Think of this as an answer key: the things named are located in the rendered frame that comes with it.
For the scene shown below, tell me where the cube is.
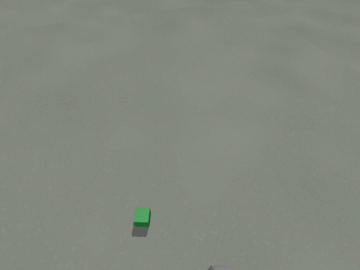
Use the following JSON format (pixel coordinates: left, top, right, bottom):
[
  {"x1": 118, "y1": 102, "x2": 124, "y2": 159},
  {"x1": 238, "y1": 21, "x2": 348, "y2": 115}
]
[{"x1": 133, "y1": 207, "x2": 151, "y2": 227}]

